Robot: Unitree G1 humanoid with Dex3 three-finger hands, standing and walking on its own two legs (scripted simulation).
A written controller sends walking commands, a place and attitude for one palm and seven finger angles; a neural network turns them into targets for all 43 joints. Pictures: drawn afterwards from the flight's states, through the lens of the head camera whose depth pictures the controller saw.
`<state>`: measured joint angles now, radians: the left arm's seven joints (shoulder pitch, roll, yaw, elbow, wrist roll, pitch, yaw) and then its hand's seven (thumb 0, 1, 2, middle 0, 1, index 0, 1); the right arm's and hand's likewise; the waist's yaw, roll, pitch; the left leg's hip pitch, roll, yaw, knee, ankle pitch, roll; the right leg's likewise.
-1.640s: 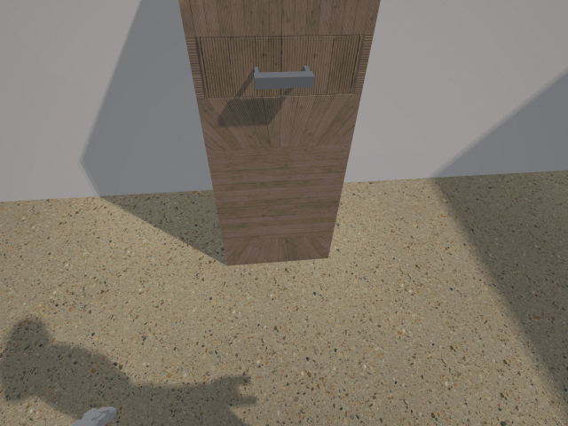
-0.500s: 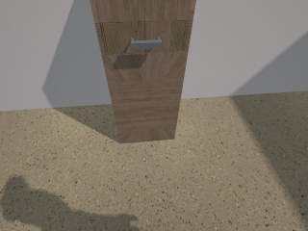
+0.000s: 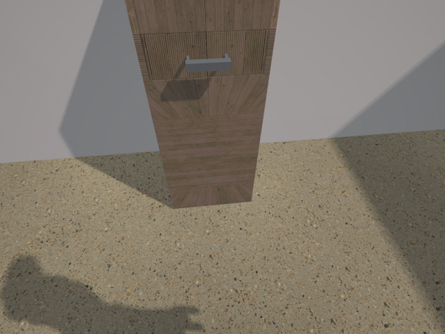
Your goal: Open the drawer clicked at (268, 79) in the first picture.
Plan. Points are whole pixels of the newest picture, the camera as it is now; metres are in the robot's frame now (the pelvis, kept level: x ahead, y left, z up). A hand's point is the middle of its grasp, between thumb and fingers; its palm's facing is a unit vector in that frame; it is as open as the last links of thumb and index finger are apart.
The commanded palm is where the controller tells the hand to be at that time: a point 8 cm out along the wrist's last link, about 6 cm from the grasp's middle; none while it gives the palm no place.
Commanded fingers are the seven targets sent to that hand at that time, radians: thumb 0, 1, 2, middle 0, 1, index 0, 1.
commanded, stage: walk to a spot facing it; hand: left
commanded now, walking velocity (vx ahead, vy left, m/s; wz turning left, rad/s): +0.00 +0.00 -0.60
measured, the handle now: (207, 61) +0.86 +0.11 +0.08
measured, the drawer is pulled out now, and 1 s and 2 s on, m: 0.00 0.00 0.00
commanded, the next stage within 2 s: none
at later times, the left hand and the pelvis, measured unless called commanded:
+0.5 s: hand out of the picture +0.04 +0.14 -0.16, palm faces -0.17 -0.95 -0.27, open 7.4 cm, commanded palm none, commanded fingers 0.00 0.90 0.90 -0.20 -0.30 -0.20 -0.30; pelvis -0.03 -0.05 -0.01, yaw -15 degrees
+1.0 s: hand out of the picture +0.13 +0.18 -0.18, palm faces -0.42 -0.87 -0.24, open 7.4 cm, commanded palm none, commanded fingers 0.00 0.90 0.90 -0.20 -0.30 -0.20 -0.30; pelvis -0.03 +0.02 -0.01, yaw -31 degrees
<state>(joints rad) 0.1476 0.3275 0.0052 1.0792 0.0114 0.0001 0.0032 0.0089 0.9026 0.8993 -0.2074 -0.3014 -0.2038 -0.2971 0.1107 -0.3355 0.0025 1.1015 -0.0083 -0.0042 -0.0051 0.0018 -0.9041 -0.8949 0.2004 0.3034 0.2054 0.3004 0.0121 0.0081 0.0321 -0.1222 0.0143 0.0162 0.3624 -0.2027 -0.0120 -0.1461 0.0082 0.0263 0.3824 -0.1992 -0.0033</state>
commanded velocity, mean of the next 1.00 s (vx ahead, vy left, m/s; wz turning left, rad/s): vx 0.00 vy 0.00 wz -0.60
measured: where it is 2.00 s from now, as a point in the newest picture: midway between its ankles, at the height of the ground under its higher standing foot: outside the picture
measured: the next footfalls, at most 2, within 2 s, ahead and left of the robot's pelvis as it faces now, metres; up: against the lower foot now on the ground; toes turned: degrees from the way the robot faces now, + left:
left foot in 0.96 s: +0.05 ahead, +0.10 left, +0.00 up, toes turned -34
right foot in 1.46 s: -0.12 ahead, -0.10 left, +0.00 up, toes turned -58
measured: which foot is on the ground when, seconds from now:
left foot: down 0.00-0.30, up 0.32-0.94, down 0.96-1.00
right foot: down 0.00-0.96, up 0.98-1.00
